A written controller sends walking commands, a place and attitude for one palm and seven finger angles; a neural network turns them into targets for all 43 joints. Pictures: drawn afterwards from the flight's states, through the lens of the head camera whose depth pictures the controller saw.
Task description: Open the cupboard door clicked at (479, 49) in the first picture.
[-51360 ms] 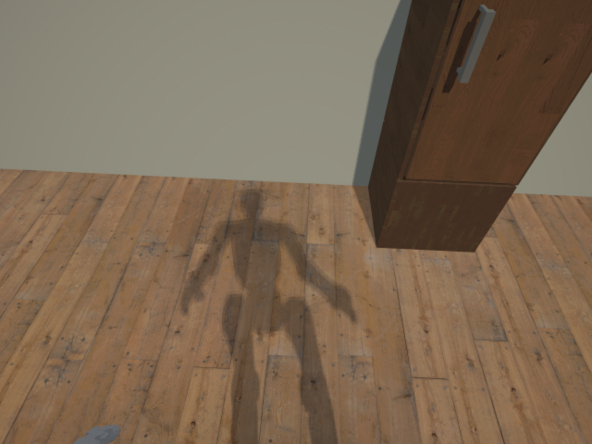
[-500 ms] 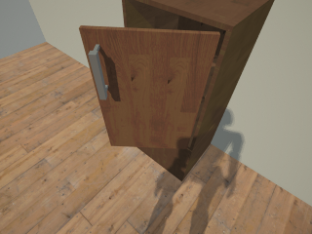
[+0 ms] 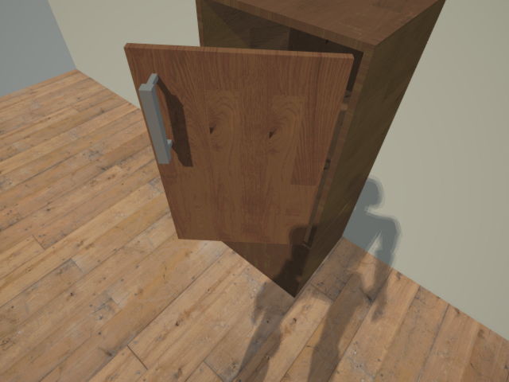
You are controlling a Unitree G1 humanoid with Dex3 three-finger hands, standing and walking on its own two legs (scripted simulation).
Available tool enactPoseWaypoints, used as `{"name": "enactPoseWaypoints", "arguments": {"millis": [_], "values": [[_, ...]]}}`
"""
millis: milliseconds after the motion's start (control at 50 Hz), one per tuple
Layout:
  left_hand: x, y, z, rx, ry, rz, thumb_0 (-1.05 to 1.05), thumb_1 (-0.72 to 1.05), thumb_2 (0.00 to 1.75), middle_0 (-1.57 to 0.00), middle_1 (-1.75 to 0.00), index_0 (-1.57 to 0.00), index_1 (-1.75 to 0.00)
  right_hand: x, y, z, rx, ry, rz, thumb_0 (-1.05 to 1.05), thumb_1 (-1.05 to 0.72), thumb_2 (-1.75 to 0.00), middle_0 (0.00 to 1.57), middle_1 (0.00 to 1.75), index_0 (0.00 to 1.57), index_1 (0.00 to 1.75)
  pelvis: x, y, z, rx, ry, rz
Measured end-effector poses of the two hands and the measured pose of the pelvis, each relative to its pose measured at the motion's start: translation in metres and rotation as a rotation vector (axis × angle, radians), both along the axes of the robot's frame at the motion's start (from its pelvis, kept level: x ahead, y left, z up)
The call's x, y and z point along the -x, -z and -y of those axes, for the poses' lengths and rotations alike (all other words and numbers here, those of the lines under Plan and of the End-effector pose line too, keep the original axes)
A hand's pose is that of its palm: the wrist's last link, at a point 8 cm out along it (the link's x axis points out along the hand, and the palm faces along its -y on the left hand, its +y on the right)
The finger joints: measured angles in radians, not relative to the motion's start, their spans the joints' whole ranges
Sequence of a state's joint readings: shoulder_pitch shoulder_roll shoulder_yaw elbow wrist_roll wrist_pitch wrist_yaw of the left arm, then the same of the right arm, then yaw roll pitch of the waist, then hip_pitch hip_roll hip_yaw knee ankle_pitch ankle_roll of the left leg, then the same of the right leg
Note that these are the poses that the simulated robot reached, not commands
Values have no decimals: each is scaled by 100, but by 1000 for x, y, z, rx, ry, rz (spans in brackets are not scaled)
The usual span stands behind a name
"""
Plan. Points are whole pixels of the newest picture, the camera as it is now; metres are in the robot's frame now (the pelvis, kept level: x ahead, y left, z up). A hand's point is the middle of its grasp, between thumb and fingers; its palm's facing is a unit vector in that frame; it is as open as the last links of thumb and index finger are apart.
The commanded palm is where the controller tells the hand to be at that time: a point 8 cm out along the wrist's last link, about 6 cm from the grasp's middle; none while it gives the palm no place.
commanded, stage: look again from close up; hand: left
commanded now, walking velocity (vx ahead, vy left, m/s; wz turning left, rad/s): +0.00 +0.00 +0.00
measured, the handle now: (159, 121) +0.54 +0.23 +0.12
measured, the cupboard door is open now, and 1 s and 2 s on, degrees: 38 38 38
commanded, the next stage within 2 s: raise the hand with hooked fingers in 0.88 s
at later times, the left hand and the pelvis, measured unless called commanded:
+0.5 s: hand out of the picture -0.01 +0.18 -0.18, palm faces +0.04 -0.98 -0.21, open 7.4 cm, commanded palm none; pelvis +0.00 -0.01 +0.00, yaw +0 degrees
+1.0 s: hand out of the picture -0.02 +0.17 -0.18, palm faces +0.04 -0.98 -0.21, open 7.4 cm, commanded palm +0.09 +0.23 -0.07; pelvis -0.01 -0.01 +0.00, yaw +0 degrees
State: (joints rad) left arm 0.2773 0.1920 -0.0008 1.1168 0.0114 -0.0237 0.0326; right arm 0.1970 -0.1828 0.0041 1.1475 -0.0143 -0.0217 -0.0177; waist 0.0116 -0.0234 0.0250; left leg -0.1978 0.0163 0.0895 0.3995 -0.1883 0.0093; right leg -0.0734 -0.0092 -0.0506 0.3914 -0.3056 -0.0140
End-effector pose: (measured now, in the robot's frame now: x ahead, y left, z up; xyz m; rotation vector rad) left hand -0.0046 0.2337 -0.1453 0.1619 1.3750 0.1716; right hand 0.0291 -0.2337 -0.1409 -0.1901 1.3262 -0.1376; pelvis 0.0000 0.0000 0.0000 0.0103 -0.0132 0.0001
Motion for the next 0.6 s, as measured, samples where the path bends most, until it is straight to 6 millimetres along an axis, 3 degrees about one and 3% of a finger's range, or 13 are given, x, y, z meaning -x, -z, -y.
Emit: {"name": "enactPoseWaypoints", "arguments": {"millis": [260,600], "values": [[0,-1,3,-3,-4,12,1,91,90,-20,-30,-20,-30,-2,0,4,-1,-3,9,1,-91,-90,20,30,20,29,0,0,5,0,-2,6],[13,0,11,11,-16,-15,1,91,90,-20,-30,-20,-30,12,1,2,-8,3,-23,1,-91,-90,20,30,20,29,4,-1,6,1,-4,6]]}}
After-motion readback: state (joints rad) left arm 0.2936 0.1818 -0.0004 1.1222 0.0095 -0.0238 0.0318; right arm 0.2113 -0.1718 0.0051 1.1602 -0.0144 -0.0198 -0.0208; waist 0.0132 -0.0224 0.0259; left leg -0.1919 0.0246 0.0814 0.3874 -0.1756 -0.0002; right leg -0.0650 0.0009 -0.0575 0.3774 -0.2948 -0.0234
